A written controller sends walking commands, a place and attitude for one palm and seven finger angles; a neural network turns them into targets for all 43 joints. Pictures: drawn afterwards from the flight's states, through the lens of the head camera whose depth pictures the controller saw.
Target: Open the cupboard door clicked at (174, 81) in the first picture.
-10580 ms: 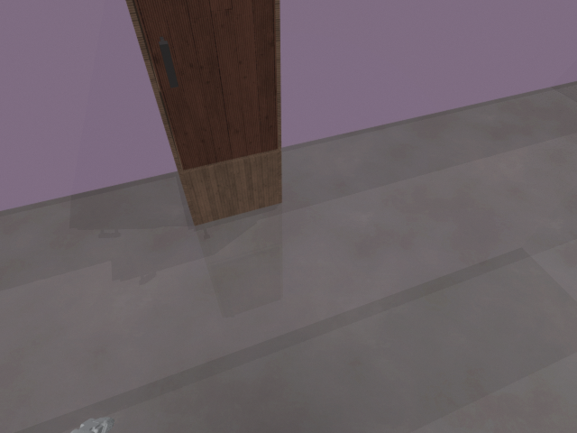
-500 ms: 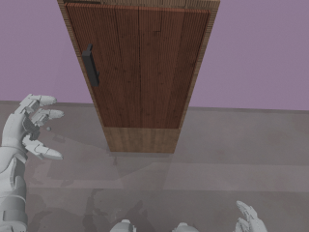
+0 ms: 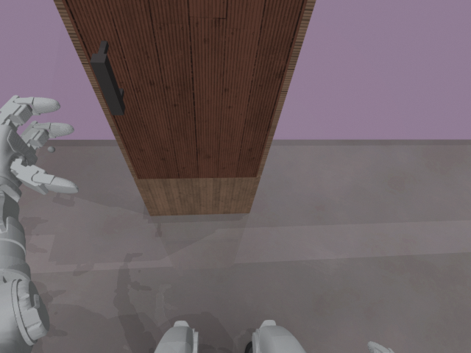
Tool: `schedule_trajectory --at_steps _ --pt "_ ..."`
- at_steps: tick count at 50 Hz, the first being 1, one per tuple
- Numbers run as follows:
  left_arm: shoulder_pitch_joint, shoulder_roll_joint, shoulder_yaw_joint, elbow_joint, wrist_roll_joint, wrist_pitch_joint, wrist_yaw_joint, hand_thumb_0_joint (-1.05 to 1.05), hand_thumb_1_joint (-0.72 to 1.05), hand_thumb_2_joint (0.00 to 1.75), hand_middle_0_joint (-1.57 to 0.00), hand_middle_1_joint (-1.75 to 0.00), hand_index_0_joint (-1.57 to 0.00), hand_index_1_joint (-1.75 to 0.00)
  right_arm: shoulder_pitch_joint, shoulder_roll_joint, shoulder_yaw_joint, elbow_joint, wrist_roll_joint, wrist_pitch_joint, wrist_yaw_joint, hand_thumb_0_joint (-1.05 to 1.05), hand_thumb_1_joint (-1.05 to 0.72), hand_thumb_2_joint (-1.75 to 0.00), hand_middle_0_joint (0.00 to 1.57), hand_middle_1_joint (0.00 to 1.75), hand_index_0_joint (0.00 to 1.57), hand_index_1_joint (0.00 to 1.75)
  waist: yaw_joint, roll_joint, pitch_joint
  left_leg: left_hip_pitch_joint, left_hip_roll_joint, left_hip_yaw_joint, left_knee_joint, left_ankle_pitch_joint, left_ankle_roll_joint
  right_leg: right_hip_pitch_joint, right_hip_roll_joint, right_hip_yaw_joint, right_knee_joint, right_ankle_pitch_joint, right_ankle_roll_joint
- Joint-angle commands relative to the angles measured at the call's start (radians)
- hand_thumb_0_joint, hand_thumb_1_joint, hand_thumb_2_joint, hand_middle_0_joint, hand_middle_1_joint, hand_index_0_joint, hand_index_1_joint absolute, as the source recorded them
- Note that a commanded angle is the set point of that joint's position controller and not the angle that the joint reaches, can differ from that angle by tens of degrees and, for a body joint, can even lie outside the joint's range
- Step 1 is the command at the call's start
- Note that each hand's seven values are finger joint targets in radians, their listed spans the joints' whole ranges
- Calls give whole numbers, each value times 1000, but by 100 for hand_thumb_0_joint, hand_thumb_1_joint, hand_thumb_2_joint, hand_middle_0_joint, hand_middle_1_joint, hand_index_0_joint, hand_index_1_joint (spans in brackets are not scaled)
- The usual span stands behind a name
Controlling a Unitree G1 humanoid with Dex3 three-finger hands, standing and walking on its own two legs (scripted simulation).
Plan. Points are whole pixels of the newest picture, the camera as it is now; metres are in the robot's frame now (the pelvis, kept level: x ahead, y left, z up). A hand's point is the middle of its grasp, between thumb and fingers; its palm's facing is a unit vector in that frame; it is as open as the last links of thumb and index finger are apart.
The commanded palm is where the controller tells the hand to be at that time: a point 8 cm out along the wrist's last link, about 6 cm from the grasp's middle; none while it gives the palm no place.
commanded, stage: move the hooked fingers beside the handle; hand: left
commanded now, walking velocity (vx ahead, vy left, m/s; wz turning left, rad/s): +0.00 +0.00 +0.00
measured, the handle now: (111, 79) +0.59 +0.24 +0.07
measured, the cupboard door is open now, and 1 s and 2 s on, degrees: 0 0 0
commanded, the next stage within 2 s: slide the fingers in behind the handle in 1.56 s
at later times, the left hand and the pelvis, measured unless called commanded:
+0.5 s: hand (53, 118) +0.48 +0.30 +0.08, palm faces +0.05 -1.00 -0.01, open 14.0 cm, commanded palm +0.47 +0.35 +0.07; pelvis +0.00 +0.01 -0.01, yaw -1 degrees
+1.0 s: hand (64, 98) +0.54 +0.31 +0.06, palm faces +0.04 -1.00 -0.01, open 14.0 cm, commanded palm +0.52 +0.34 +0.06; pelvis +0.00 +0.02 -0.02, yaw -3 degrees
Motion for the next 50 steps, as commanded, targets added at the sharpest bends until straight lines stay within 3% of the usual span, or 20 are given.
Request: schedule_trajectory --at_steps 1,4,5,8,10,16,17,18,20,21,22,26,28,31,33,38,39,41,47,50 --pt "-345 318 52 -181 -17 -58 13 0 -50 30 -30 -120 -30 -120 105 -184 -74 -86 -3 -10 -8 0 -90 -90 20 30 20 30 17 143 -412 287 -3 -28 -127 413 7 155 21 5 -81 285 -25" --pt "-364 328 66 -173 -11 -62 29 0 -50 30 -30 -120 -30 -120 112 -182 -76 -86 -6 7 -2 0 -90 -90 20 30 20 30 14 139 -413 284 -2 -23 -124 413 7 155 22 5 -85 290 -18" --pt "-366 359 85 -161 -5 -65 35 0 -50 30 -30 -120 -30 -120 115 -185 -74 -84 -7 13 -2 0 -90 -90 20 30 20 30 18 131 -412 270 -1 -24 -126 416 7 168 22 7 -84 296 -20" --pt "-419 363 73 -114 11 -69 38 0 -50 30 -30 -120 -30 -120 125 -184 -70 -77 -8 28 -3 0 -90 -90 20 30 20 30 -8 118 -393 246 0 -17 -115 393 12 149 24 10 -83 291 -14" --pt "-468 399 79 -90 25 -76 37 0 -50 30 -30 -120 -30 -120 128 -190 -67 -73 -9 37 -5 0 -90 -90 20 30 20 30 -15 125 -377 220 -2 -19 -116 350 15 148 24 15 -88 263 -15" --pt "-577 470 88 -28 40 -83 12 0 -50 30 -30 -120 -30 -120 147 -203 -58 -56 -15 52 -13 0 -90 -90 20 30 20 30 -45 170 -405 222 2 -28 -85 354 17 104 27 20 -75 254 -19" --pt "-598 437 50 -13 46 -80 3 0 -50 30 -30 -120 -30 -120 151 -201 -55 -52 -15 55 -12 0 -90 -90 20 30 20 30 -56 189 -406 247 5 -36 -87 364 12 70 27 12 -74 244 -18" --pt "-601 463 71 2 47 -75 3 0 -50 30 -30 -120 -30 -120 156 -206 -56 -50 -17 56 -13 0 -90 -90 20 30 20 30 -50 186 -411 239 7 -37 -80 359 13 67 27 13 -73 237 -17" --pt "-626 459 51 12 51 -63 -3 0 -50 30 -30 -120 -30 -120 164 -209 -53 -45 -18 61 -13 0 -90 -90 20 30 20 30 -61 199 -422 249 8 -42 -73 375 13 50 26 10 -70 242 -16" --pt "-628 466 62 16 48 -63 -6 0 -50 30 -30 -120 -30 -120 172 -210 -53 -48 -20 64 -12 0 -90 -90 20 30 20 30 -54 210 -441 263 8 -45 -68 404 10 47 28 7 -61 256 -21" --pt "-626 491 75 19 53 -57 -5 0 -50 30 -30 -120 -30 -120 180 -215 -54 -45 -21 70 -12 0 -90 -90 20 30 20 30 -56 201 -469 279 13 -49 -64 430 9 46 28 4 -58 269 -17" --pt "-675 537 82 72 72 -32 0 0 -50 30 -30 -120 -30 -120 191 -219 -43 -48 -22 80 -11 0 -90 -90 20 30 20 30 -74 185 -427 207 11 -46 -48 389 18 35 31 7 -56 255 -16" --pt "-724 605 110 60 92 -31 10 0 -50 30 -30 -120 -30 -120 196 -224 -41 -52 -24 85 -12 0 -90 -90 20 30 20 30 -79 198 -451 185 12 -44 -36 377 20 40 30 11 -50 250 -11" --pt "-783 605 87 51 104 -37 11 0 -50 30 -30 -120 -30 -120 205 -224 -32 -52 -27 91 -11 0 -90 -90 20 30 20 30 -90 258 -463 223 16 -57 -26 403 14 -11 33 2 -37 239 -18" --pt "-815 624 87 75 112 -29 11 0 -50 30 -30 -120 -30 -120 213 -230 -28 -45 -28 95 -11 0 -90 -90 20 30 20 30 -108 262 -474 233 22 -68 -16 409 12 -40 35 -2 -35 228 -14" --pt "-844 647 72 120 138 7 7 0 -50 30 -30 -120 -30 -120 242 -235 -16 -43 -32 109 -10 0 -90 -90 20 30 20 30 -118 297 -493 257 28 -85 1 468 5 -89 35 -17 -23 236 -15" --pt "-841 619 54 126 140 16 7 0 -50 30 -30 -120 -30 -120 246 -232 -16 -44 -32 112 -8 0 -90 -90 20 30 20 30 -127 297 -493 261 29 -85 4 477 6 -101 36 -19 -22 240 -14" --pt "-813 624 67 138 137 24 8 0 -50 30 -30 -120 -30 -120 258 -234 -14 -51 -35 118 -6 0 -90 -90 20 30 20 30 -119 280 -497 268 30 -93 3 506 3 -100 40 -27 -17 248 -17" --pt "-787 670 131 22 137 12 21 0 -50 30 -30 -120 -30 -120 285 -231 -29 -54 -45 132 14 0 -90 -90 20 30 20 30 -90 328 -597 359 42 -99 9 656 -13 -76 46 -29 -14 306 -16" --pt "-736 666 148 10 130 14 28 0 -50 30 -30 -120 -30 -120 282 -227 -36 -56 -44 136 25 0 -90 -90 20 30 20 30 -84 306 -567 346 41 -89 -3 640 -8 -48 52 -31 -30 310 -14"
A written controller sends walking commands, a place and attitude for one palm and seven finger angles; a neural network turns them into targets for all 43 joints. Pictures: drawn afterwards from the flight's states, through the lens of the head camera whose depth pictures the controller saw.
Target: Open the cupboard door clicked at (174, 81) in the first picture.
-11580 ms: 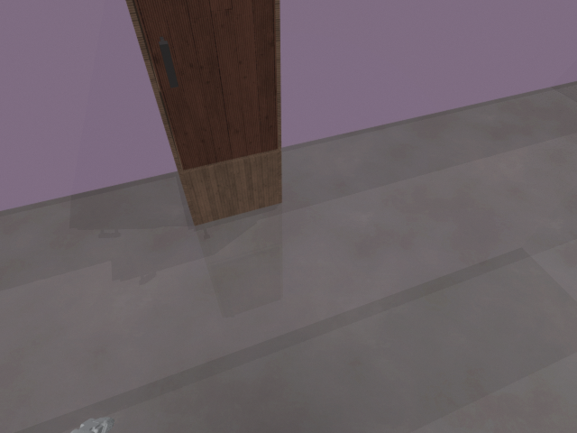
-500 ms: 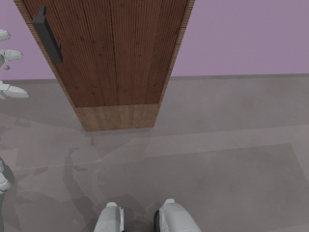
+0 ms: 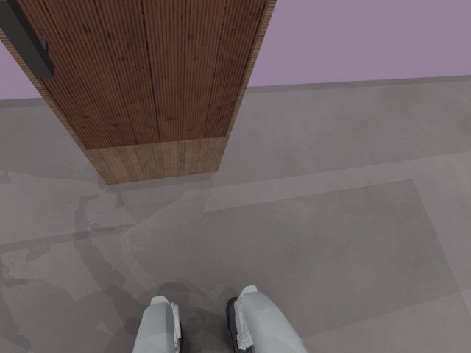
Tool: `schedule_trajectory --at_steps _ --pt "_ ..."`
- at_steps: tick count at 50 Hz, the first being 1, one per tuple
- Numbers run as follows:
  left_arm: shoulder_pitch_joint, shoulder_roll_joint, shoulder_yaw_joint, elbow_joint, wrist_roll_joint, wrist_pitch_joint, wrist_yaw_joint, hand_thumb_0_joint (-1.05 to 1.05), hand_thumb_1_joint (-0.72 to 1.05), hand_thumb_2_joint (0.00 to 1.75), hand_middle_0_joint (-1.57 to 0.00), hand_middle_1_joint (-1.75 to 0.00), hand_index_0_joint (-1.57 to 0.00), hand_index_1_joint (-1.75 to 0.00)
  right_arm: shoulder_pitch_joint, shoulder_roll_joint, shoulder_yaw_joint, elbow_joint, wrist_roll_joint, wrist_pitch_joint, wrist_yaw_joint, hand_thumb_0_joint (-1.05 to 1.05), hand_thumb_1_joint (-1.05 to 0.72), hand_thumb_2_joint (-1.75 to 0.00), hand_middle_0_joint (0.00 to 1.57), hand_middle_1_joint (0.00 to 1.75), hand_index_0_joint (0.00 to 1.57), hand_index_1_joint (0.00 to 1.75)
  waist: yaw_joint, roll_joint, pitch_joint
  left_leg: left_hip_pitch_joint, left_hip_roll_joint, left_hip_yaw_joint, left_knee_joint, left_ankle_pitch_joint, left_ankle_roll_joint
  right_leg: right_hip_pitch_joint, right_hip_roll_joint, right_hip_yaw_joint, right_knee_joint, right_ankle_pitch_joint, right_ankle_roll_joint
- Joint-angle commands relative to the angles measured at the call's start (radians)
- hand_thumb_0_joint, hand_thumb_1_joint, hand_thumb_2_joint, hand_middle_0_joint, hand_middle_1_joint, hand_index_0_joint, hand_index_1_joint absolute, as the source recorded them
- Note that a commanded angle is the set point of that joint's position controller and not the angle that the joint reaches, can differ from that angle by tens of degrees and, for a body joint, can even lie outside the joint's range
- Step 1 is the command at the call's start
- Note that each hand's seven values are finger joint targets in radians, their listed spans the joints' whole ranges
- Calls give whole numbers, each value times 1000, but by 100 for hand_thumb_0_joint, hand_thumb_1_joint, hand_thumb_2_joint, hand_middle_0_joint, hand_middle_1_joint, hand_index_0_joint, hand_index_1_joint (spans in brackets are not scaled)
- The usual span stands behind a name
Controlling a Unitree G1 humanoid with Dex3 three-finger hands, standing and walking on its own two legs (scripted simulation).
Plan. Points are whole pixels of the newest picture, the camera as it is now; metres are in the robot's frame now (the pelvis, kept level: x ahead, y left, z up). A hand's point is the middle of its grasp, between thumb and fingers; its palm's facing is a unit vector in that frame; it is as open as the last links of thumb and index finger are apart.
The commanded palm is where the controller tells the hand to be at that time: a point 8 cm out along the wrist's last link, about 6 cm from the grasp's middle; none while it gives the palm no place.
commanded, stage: move the hooked fingers beside the handle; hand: left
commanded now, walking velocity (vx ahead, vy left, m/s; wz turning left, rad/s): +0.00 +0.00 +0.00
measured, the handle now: (24, 26) +0.57 +0.24 +0.09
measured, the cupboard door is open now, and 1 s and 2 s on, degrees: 0 0 0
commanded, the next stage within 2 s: slide the fingers in behind the handle in 0.56 s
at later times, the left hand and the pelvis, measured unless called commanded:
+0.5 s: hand out of the picture +0.51 +0.31 +0.08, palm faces +0.09 -1.00 -0.01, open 14.0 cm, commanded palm +0.50 +0.35 +0.08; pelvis +0.01 +0.00 +0.01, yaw +1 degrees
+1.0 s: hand out of the picture +0.51 +0.29 +0.08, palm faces +0.09 -1.00 -0.01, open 14.0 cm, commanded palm +0.50 +0.33 +0.08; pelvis +0.00 -0.01 +0.00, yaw +1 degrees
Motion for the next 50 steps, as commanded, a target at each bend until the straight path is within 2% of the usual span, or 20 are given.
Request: schedule_trajectory --at_steps 1,8,10,13,15,17,18,20,24,26,30,32,34,35,38,39,41,47,48,50 --pt "-324 365 68 -260 -37 -71 17 0 -50 30 -30 -120 -30 -120 207 -234 -95 -29 -6 -3 -8 0 -90 -90 20 30 20 30 58 298 -591 601 17 -76 -114 691 -31 174 27 -18 -64 314 -45" --pt "-317 285 16 -248 -45 -82 14 0 -50 30 -30 -120 -30 -120 204 -226 -100 -15 -2 4 -4 0 -90 -90 20 30 20 30 38 301 -531 631 18 -75 -130 675 -34 147 31 -23 -90 289 -42" --pt "-301 280 12 -219 -50 -76 8 0 -50 30 -30 -120 -30 -120 199 -228 -98 -16 0 3 -6 0 -90 -90 20 30 20 30 33 260 -502 588 13 -67 -133 624 -25 168 30 -20 -93 291 -42" --pt "-288 238 -16 -235 -56 -81 2 0 -50 30 -30 -120 -30 -120 197 -224 -99 -19 0 7 -6 0 -90 -90 20 30 20 30 42 287 -509 629 14 -74 -136 673 -34 151 29 -25 -92 293 -44" --pt "-313 214 -35 -220 -61 -80 7 0 -50 30 -30 -120 -30 -120 189 -223 -98 -17 2 7 -8 0 -90 -90 20 30 20 30 24 259 -472 594 12 -68 -137 615 -28 144 28 -23 -98 278 -41" --pt "-320 241 -11 -245 -62 -92 13 0 -50 30 -30 -120 -30 -120 192 -226 -102 -19 0 6 -13 0 -90 -90 20 30 20 30 36 266 -516 623 12 -73 -135 658 -32 164 26 -21 -91 300 -44" --pt "-312 222 -25 -250 -61 -96 13 0 -50 30 -30 -120 -30 -120 187 -222 -102 -18 0 6 -11 0 -90 -90 20 30 20 30 41 292 -518 637 12 -74 -137 664 -39 150 25 -22 -90 290 -44" --pt "-319 206 -35 -247 -65 -98 21 0 -50 30 -30 -120 -30 -120 178 -221 -101 -17 1 5 -11 0 -90 -90 20 30 20 30 32 253 -498 606 10 -66 -135 612 -30 159 24 -18 -94 283 -41" --pt "-354 270 -10 -222 -45 -98 37 0 -50 30 -30 -120 -30 -120 168 -225 -93 -21 3 -2 -18 0 -90 -90 20 30 20 30 30 246 -487 536 2 -57 -133 535 -20 189 20 -9 -85 275 -42" --pt "-358 308 22 -256 -43 -113 45 0 -50 30 -30 -120 -30 -120 167 -225 -96 -26 0 -8 -18 0 -90 -90 20 30 20 30 47 280 -531 556 0 -56 -125 568 -22 213 20 -4 -75 300 -48" --pt "-351 277 -5 -224 -47 -108 33 0 -50 30 -30 -120 -30 -120 160 -221 -90 -22 4 -8 -16 0 -90 -90 20 30 20 30 32 252 -519 533 1 -49 -121 536 -15 215 22 -1 -83 297 -40" --pt "-351 295 2 -218 -48 -104 22 0 -50 30 -30 -120 -30 -120 162 -223 -89 -21 6 -8 -20 0 -90 -90 20 30 20 30 38 269 -532 537 2 -51 -121 553 -17 222 21 -1 -76 311 -42" --pt "-335 253 -30 -184 -49 -90 14 0 -50 30 -30 -120 -30 -120 159 -221 -87 -24 10 -8 -19 0 -90 -90 20 30 20 30 25 228 -499 499 0 -43 -119 495 -9 207 22 0 -84 283 -37" --pt "-341 265 -23 -182 -51 -86 14 0 -50 30 -30 -120 -30 -120 161 -223 -86 -21 9 -8 -23 0 -90 -90 20 30 20 30 24 213 -482 481 0 -47 -126 477 -8 214 21 -1 -86 275 -37" --pt "-337 261 -17 -215 -60 -91 13 0 -50 30 -30 -120 -30 -120 168 -222 -89 -24 8 -9 -23 0 -90 -90 20 30 20 30 36 235 -535 508 -1 -45 -123 513 -9 229 21 3 -80 302 -38" --pt "-347 231 -39 -212 -61 -90 13 0 -50 30 -30 -120 -30 -120 166 -219 -88 -22 8 -11 -20 0 -90 -90 20 30 20 30 29 245 -521 503 -1 -44 -121 491 -9 209 21 3 -83 284 -37" --pt "-352 243 -24 -198 -66 -92 21 0 -50 30 -30 -120 -30 -120 171 -220 -88 -17 9 -13 -21 0 -90 -90 20 30 20 30 27 221 -490 488 -1 -48 -125 482 -8 211 23 0 -84 278 -41" --pt "-329 249 -4 -231 -59 -102 49 0 -50 30 -30 -120 -30 -120 174 -219 -92 -16 2 -15 -14 0 -90 -90 20 30 20 30 47 246 -538 519 -1 -48 -130 503 -14 221 22 -1 -81 282 -42" --pt "-342 248 -12 -221 -54 -99 55 0 -50 30 -30 -120 -30 -120 173 -218 -91 -14 4 -14 -15 0 -90 -90 20 30 20 30 36 223 -515 494 0 -46 -129 483 -10 223 21 2 -84 276 -39" --pt "-367 213 -40 -240 -51 -101 62 0 -50 30 -30 -120 -30 -120 171 -213 -90 -15 3 -15 -11 0 -90 -90 20 30 20 30 33 252 -507 496 -4 -43 -135 454 -10 217 21 2 -89 258 -39"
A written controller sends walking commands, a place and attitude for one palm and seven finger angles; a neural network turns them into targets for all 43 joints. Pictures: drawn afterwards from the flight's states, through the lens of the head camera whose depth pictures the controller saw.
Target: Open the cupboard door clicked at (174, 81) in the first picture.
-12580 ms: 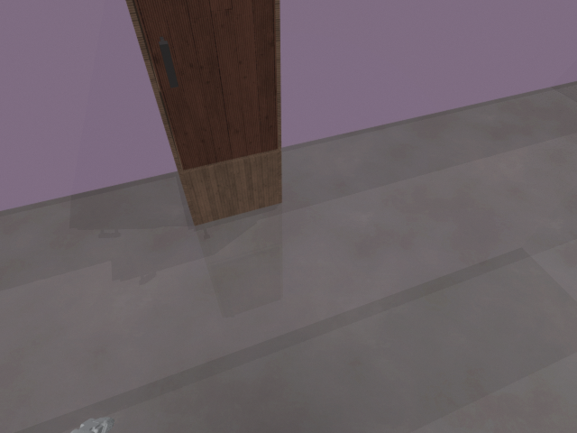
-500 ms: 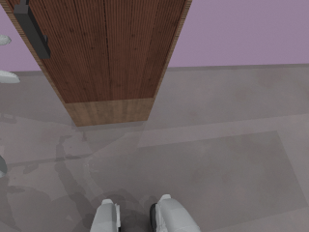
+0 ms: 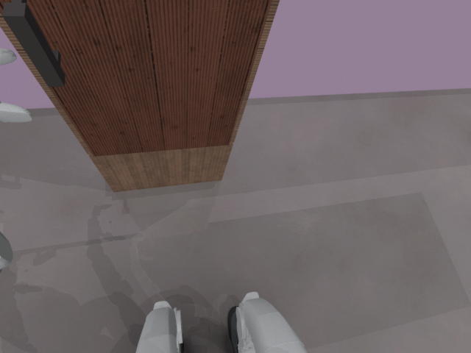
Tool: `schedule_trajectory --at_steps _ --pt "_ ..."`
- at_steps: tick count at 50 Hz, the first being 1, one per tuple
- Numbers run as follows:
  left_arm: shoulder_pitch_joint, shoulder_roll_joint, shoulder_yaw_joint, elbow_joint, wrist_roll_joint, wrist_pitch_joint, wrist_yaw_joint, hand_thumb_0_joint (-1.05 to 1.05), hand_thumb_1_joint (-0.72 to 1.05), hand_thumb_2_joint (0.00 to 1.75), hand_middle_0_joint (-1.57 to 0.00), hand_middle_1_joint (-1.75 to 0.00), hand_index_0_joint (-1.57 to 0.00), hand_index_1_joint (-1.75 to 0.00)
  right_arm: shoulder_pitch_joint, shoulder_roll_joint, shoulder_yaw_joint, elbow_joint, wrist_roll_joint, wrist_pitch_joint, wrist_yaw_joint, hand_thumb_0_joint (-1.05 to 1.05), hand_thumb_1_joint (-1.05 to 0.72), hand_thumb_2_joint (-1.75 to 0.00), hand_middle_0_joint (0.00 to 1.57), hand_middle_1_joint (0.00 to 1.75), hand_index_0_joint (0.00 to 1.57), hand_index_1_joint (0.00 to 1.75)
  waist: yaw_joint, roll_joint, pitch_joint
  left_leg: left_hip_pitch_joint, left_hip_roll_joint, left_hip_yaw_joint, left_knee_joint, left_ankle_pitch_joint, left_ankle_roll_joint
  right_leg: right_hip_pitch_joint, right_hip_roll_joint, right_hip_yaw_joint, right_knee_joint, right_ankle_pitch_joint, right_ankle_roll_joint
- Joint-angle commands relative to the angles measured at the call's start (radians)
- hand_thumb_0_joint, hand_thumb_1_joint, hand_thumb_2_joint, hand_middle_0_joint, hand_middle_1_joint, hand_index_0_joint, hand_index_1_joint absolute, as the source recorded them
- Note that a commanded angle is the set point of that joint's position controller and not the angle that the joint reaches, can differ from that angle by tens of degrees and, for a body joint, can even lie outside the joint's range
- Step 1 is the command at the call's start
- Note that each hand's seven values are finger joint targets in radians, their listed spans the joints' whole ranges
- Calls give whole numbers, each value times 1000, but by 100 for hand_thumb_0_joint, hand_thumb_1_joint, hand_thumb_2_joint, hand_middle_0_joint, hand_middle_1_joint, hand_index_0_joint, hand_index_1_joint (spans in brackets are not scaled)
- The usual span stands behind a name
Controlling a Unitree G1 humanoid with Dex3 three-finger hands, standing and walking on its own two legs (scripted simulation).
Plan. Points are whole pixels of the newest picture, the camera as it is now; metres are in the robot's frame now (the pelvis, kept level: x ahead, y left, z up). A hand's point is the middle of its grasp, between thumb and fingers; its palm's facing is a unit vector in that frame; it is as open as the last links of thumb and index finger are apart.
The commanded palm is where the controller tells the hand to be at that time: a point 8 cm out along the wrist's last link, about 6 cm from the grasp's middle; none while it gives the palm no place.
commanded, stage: slide the fingers in behind the handle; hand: left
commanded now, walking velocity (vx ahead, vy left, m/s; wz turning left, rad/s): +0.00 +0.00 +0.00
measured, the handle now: (39, 39) +0.58 +0.25 +0.09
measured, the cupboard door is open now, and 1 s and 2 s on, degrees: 0 0 0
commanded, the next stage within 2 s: close the thumb around the handle in 1.26 s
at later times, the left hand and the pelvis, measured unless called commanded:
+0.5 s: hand (22, 74) +0.52 +0.26 +0.08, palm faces +0.07 -1.00 -0.01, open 14.0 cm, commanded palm +0.50 +0.30 +0.08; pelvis +0.01 +0.00 +0.01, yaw +0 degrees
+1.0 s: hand (42, 74) +0.52 +0.24 +0.08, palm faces +0.08 -1.00 -0.02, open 14.0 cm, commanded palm +0.50 +0.27 +0.08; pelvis +0.00 -0.01 +0.00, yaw +1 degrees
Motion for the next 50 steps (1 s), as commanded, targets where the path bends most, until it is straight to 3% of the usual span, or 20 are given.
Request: schedule_trajectory --at_steps 1,3,10,12,15,17,20,22,24,28,30,33,35,39,42,43,46,47,49,50 --pt "-399 323 37 -238 -24 -73 28 0 -50 30 -30 -120 -30 -120 194 -214 -82 -30 -6 -11 -15 0 -90 -90 20 30 20 30 22 243 -518 460 -5 -41 -118 469 3 181 17 7 -81 270 -29" --pt "-399 283 11 -261 -22 -80 35 0 -50 30 -30 -120 -30 -120 196 -208 -84 -26 -8 -10 -11 0 -90 -90 20 30 20 30 24 285 -539 518 -2 -49 -122 520 -7 154 17 0 -80 278 -29" --pt "-371 256 0 -223 -23 -65 54 0 -50 30 -30 -120 -30 -120 194 -208 -83 -29 -5 -6 -9 0 -90 -90 20 30 20 30 16 218 -481 454 -5 -37 -131 479 1 184 17 5 -89 285 -24" --pt "-403 243 -9 -252 -24 -80 63 0 -50 30 -30 -120 -30 -120 195 -206 -85 -25 -8 -7 -8 0 -90 -90 20 30 20 30 18 265 -498 506 -3 -45 -131 515 -8 154 16 1 -85 285 -28" --pt "-376 169 -34 -288 -39 -98 74 0 -50 30 -30 -120 -30 -120 197 -199 -94 -21 -13 -8 -1 0 -90 -90 20 30 20 30 19 273 -541 574 1 -52 -126 585 -16 143 18 -5 -87 300 -29" --pt "-354 148 -34 -277 -47 -98 77 0 -50 30 -30 -120 -30 -120 201 -198 -99 -15 -12 -4 1 0 -90 -90 20 30 20 30 21 243 -541 584 5 -54 -127 621 -18 148 20 -8 -87 316 -27" --pt "-348 132 -45 -265 -43 -83 91 0 -50 30 -30 -120 -30 -120 195 -197 -97 -19 -11 -1 3 0 -90 -90 20 30 20 30 21 209 -500 528 -3 -44 -138 555 -10 176 18 -4 -95 307 -25" --pt "-371 130 -49 -275 -33 -87 107 0 -50 30 -30 -120 -30 -120 193 -193 -95 -20 -11 -1 3 0 -90 -90 20 30 20 30 20 230 -505 530 -5 -42 -139 554 -11 178 16 -2 -91 314 -27" --pt "-371 137 -41 -268 -29 -94 123 0 -50 30 -30 -120 -30 -120 190 -191 -95 -21 -12 -2 1 0 -90 -90 20 30 20 30 17 194 -489 506 -6 -38 -141 518 -6 190 16 1 -94 306 -25" --pt "-370 149 -27 -279 -24 -124 138 0 -50 30 -30 -120 -30 -120 183 -189 -96 -22 -14 -9 3 0 -90 -90 20 30 20 30 30 210 -508 501 -11 -33 -139 514 -8 216 14 8 -90 317 -28" --pt "-364 93 -65 -280 -26 -126 137 0 -50 30 -30 -120 -30 -120 177 -184 -97 -22 -14 -10 7 0 -90 -90 20 30 20 30 20 218 -502 520 -9 -32 -140 515 -9 195 14 5 -92 310 -27" --pt "-344 126 -34 -240 -32 -115 139 0 -50 30 -30 -120 -30 -120 179 -190 -97 -22 -10 -8 3 0 -90 -90 20 30 20 30 26 162 -491 471 -12 -28 -140 490 -4 229 13 9 -90 318 -25" --pt "-361 96 -57 -262 -32 -112 139 0 -50 30 -30 -120 -30 -120 174 -185 -97 -26 -10 -11 6 0 -90 -90 20 30 20 30 25 193 -494 468 -17 -21 -142 473 -1 233 12 13 -95 317 -24" --pt "-378 99 -61 -242 -29 -115 149 0 -50 30 -30 -120 -30 -120 173 -183 -94 -20 -9 -14 2 0 -90 -90 20 30 20 30 16 157 -465 422 -19 -17 -139 436 4 244 11 20 -96 311 -22" --pt "-397 102 -56 -278 -27 -132 156 0 -50 30 -30 -120 -30 -120 178 -185 -97 -18 -13 -16 3 0 -90 -90 20 30 20 30 21 195 -521 478 -16 -27 -136 485 -3 232 9 17 -84 327 -26" --pt "-408 61 -84 -279 -31 -135 155 0 -50 30 -30 -120 -30 -120 172 -180 -99 -16 -12 -19 5 0 -90 -90 20 30 20 30 15 215 -520 484 -18 -23 -130 473 -3 218 9 19 -87 316 -24" --pt "-369 105 -43 -259 -28 -132 159 0 -50 30 -30 -120 -30 -120 181 -186 -100 -14 -14 -18 3 0 -90 -90 20 30 20 30 24 172 -526 461 -18 -21 -126 483 2 251 11 22 -83 341 -25" --pt "-364 90 -61 -242 -23 -125 157 0 -50 30 -30 -120 -30 -120 175 -181 -96 -16 -10 -17 4 0 -90 -90 20 30 20 30 27 192 -509 447 -20 -17 -131 473 0 247 8 23 -83 337 -24" --pt "-389 78 -79 -225 -18 -112 162 0 -50 30 -30 -120 -30 -120 176 -184 -95 -13 -10 -16 4 0 -90 -90 20 30 20 30 11 168 -465 429 -19 -22 -137 431 3 223 9 18 -91 299 -23" --pt "-406 110 -60 -242 -15 -114 167 0 -50 30 -30 -120 -30 -120 177 -188 -95 -14 -11 -16 1 0 -90 -90 20 30 20 30 14 177 -480 429 -18 -22 -136 431 3 230 8 21 -90 300 -23"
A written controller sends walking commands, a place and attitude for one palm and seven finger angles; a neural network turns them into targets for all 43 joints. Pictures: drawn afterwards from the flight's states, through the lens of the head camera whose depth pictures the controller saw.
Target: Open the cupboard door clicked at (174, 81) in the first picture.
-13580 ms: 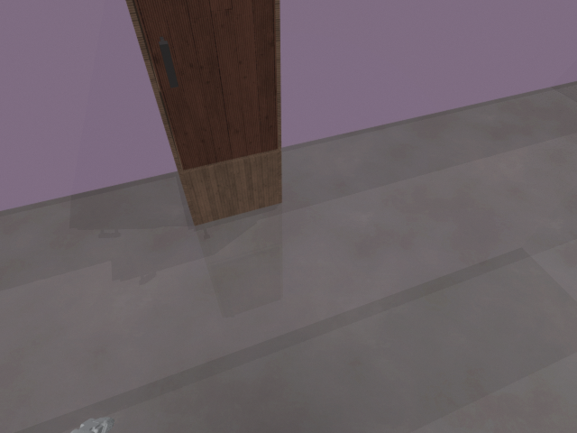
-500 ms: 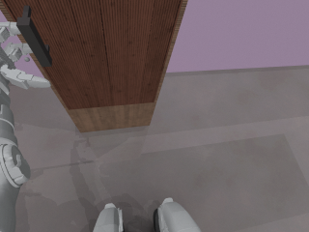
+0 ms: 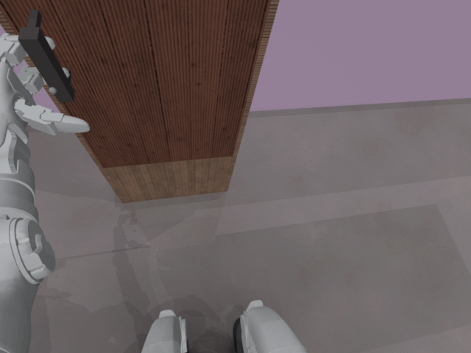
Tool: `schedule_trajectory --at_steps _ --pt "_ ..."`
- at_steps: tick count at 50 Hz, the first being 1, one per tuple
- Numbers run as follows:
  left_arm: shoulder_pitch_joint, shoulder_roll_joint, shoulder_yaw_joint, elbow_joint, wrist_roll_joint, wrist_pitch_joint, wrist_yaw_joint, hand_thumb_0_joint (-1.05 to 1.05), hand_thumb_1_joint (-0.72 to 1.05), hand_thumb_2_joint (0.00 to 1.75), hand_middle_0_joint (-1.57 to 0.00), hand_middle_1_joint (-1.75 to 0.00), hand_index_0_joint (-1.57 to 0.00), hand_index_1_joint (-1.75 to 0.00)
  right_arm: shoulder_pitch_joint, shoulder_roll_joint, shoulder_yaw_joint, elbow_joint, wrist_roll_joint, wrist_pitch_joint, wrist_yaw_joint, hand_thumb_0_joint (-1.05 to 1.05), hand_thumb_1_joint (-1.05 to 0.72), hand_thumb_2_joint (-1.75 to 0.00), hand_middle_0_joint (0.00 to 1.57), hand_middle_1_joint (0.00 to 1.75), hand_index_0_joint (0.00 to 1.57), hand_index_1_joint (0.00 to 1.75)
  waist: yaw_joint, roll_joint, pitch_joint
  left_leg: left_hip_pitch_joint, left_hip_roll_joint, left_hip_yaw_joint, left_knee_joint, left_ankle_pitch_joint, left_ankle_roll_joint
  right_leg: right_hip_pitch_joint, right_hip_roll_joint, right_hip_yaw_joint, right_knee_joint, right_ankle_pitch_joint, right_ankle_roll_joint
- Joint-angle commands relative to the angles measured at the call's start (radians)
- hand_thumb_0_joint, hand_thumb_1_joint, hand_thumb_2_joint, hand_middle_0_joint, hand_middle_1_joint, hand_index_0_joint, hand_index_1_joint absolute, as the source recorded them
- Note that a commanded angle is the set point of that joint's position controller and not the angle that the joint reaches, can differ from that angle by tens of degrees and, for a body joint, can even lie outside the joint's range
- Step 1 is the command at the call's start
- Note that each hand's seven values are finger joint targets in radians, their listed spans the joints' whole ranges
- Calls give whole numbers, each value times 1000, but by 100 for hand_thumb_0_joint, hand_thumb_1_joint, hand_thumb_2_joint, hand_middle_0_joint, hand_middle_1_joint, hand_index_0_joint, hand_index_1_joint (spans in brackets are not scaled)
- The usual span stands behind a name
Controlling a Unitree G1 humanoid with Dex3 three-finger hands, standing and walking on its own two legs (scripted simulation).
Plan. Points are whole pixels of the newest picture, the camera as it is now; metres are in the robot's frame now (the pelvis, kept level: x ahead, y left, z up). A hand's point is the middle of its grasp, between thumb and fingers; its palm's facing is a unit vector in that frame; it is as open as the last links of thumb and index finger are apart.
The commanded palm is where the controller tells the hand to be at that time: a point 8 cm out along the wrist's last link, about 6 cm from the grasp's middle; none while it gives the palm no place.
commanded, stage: slide the fingers in behind the handle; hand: left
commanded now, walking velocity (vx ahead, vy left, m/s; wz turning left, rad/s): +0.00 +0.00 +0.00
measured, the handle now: (51, 59) +0.57 +0.25 +0.08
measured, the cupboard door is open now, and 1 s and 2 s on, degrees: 0 0 43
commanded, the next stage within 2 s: close the thumb around the handle in 0.26 s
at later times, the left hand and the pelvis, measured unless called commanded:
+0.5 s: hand (50, 88) +0.52 +0.24 +0.07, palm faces +0.07 -1.00 -0.01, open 13.5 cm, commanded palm +0.51 +0.28 +0.07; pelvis +0.00 +0.00 +0.00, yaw +0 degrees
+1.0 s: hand (55, 91) +0.52 +0.23 +0.07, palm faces +0.05 -1.00 +0.00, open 6.9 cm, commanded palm +0.50 +0.28 +0.07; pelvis +0.00 +0.01 +0.00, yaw +0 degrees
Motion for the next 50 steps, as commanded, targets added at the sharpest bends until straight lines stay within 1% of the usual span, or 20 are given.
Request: schedule_trajectory --at_steps 1,2,6,8,9,12,17,18,21,22,25,29,33,36,41,42,43,45,47,50 --pt "-467 278 21 -232 -18 -65 16 0 -50 30 -30 -120 -30 -120 189 -195 -70 -33 -4 -12 -16 0 -90 -90 20 30 20 30 -7 181 -483 391 -12 -35 -105 454 12 183 17 10 -86 327 -17" --pt "-449 284 31 -228 -17 -69 16 0 -50 30 -30 -120 -30 -120 186 -195 -72 -33 -5 -14 -16 0 -90 -90 20 30 20 30 2 193 -508 411 -10 -35 -102 461 8 177 16 11 -86 325 -16" --pt "-429 283 28 -181 -19 -61 11 0 -50 30 -30 -120 -30 -120 191 -195 -66 -33 -3 -17 -17 0 -90 -90 20 30 20 30 -6 142 -468 346 -14 -26 -99 430 17 207 17 16 -88 333 -15" --pt "-436 322 44 -189 -10 -59 6 0 -50 30 -30 -120 -30 -120 190 -198 -66 -33 -2 -16 -19 0 -90 -90 20 30 20 30 3 166 -490 344 -13 -25 -98 429 15 213 14 19 -84 335 -14" --pt "-447 291 19 -190 -9 -57 4 0 -50 30 -30 -120 -30 -120 187 -195 -66 -35 -1 -17 -18 0 -90 -90 20 30 20 30 -7 172 -484 347 -14 -25 -98 421 15 199 14 18 -85 323 -13" --pt "-437 329 56 -197 -18 -63 -1 0 -50 30 -30 -120 -30 -120 195 -199 -68 -32 -4 -17 -20 0 -90 -90 20 30 20 30 2 168 -510 365 -10 -28 -94 453 14 210 16 17 -81 347 -13" --pt "-444 283 22 -206 -24 -58 -7 0 -50 30 -30 -120 -30 -120 195 -196 -68 -31 -3 -16 -17 0 -90 -90 20 30 20 30 -4 199 -498 401 -8 -35 -97 472 9 167 17 7 -82 333 -16" --pt "-438 281 24 -202 -26 -56 -6 0 -50 30 -30 -120 -30 -120 196 -198 -70 -27 -3 -15 -18 0 -90 -90 20 30 20 30 -6 181 -493 399 -7 -34 -95 470 10 170 18 8 -85 334 -14" --pt "-445 289 33 -205 -27 -56 1 0 -33 37 -31 -122 -31 -122 202 -200 -69 -25 -5 -17 -18 0 -90 -90 20 30 20 30 -7 171 -488 395 -6 -37 -97 466 13 169 19 6 -84 328 -16" --pt "-451 286 24 -210 -22 -56 2 0 -28 40 -32 -122 -32 -122 198 -199 -70 -26 -3 -17 -18 0 -90 -90 20 30 20 30 -5 192 -494 400 -8 -36 -98 469 9 164 17 6 -83 328 -15" --pt "-448 249 -6 -192 -13 -50 6 0 -11 47 -33 -124 -33 -124 200 -197 -69 -22 -5 -16 -16 0 -90 -90 20 30 20 30 -12 200 -468 414 -6 -42 -102 466 6 130 17 0 -88 304 -17" --pt "-461 280 17 -169 -15 -44 10 0 12 56 -34 -127 -34 -127 203 -202 -67 -22 -7 -16 -18 0 -90 -90 20 30 20 30 -18 155 -467 367 -8 -40 -98 437 12 157 17 4 -85 305 -13" --pt "-431 306 38 -197 -12 -51 1 0 34 66 -36 -129 -36 -129 208 -200 -67 -29 -9 -15 -15 0 -90 -90 20 30 20 30 6 205 -525 415 -7 -41 -91 511 5 170 18 3 -73 350 -19" --pt "-412 257 18 -214 -29 -55 -5 0 51 73 -37 -131 -37 -131 206 -196 -70 -35 -7 -12 -11 0 -90 -90 20 30 20 30 0 191 -512 432 -6 -39 -94 531 7 164 22 -1 -79 359 -19" --pt "-399 279 40 -243 -30 -61 1 0 79 85 -39 -134 -39 -134 204 -198 -75 -37 -7 -7 -11 0 -90 -90 20 30 20 30 15 203 -519 450 -4 -41 -99 544 2 169 22 -3 -80 359 -20" --pt "-412 250 13 -231 -29 -58 2 0 84 88 -40 -134 -40 -134 196 -194 -72 -34 -5 -8 -9 0 -90 -90 20 30 20 30 3 200 -496 443 -4 -40 -100 523 2 153 22 -3 -84 346 -17" --pt "-426 261 19 -233 -28 -60 6 0 90 90 -40 -135 -40 -135 197 -196 -72 -27 -6 -8 -10 0 -90 -90 20 30 20 30 2 197 -480 438 -2 -45 -105 517 0 151 22 -6 -85 337 -18" --pt "-411 272 39 -209 -29 -53 13 0 90 90 -40 -135 -40 -135 197 -198 -74 -31 -4 -6 -13 0 -90 -90 20 30 20 30 3 160 -469 412 -4 -44 -109 485 4 160 20 -6 -88 321 -17" --pt "-426 302 68 -221 -34 -58 24 0 90 90 -40 -135 -40 -135 196 -198 -73 -33 -5 -9 -15 0 -90 -90 20 30 20 30 10 167 -495 404 -9 -38 -105 490 5 181 18 1 -84 339 -15" --pt "-419 306 58 -216 -20 -60 30 0 90 90 -40 -135 -40 -135 185 -193 -67 -42 -5 -14 -14 0 -90 -90 20 30 20 30 10 165 -469 365 -12 -29 -107 450 8 199 17 6 -84 328 -13"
